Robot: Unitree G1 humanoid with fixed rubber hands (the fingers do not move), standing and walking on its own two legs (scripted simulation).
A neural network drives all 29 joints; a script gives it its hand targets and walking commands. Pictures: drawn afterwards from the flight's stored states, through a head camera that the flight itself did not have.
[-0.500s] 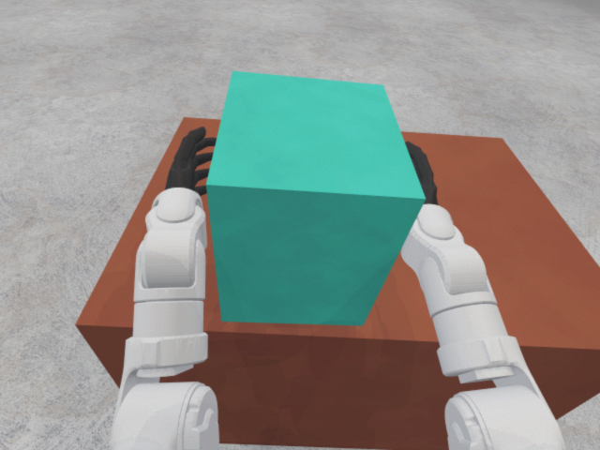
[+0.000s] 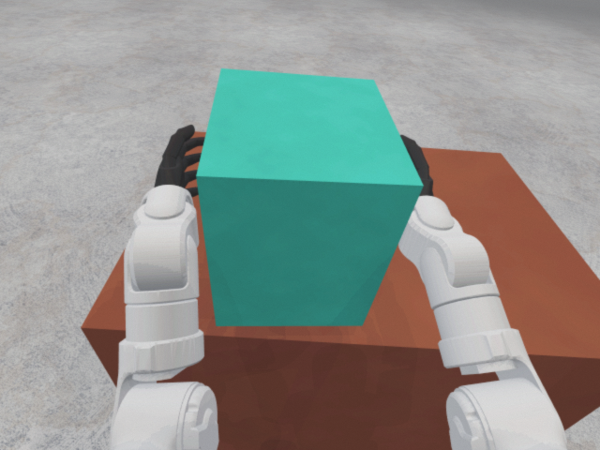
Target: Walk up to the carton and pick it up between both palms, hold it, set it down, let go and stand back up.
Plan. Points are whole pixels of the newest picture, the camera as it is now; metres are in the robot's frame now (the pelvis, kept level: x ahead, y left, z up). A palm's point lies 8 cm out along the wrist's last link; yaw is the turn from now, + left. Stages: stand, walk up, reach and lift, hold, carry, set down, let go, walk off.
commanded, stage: hold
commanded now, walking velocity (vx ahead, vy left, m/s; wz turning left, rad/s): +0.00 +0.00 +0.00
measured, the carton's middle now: (294, 203) +0.38 +0.01 +0.19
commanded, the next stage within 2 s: none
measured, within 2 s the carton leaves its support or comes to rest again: neither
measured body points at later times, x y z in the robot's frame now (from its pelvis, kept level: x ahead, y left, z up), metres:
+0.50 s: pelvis +0.00 +0.00 +0.00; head -0.03 +0.04 +0.45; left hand +0.38 +0.16 +0.22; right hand +0.38 -0.14 +0.22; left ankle +0.06 +0.12 -0.75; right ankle -0.01 -0.10 -0.75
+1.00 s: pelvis +0.00 +0.00 +0.00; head -0.03 +0.03 +0.45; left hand +0.38 +0.15 +0.22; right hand +0.37 -0.14 +0.22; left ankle +0.06 +0.12 -0.75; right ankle -0.01 -0.10 -0.75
